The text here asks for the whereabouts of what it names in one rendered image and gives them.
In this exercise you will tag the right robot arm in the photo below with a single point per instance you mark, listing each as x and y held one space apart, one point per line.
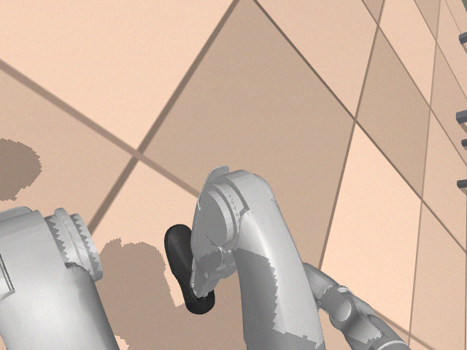
356 319

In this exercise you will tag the right robot hand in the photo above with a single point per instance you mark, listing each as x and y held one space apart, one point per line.
319 282

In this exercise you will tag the right robot foot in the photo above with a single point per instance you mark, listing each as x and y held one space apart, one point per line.
180 257

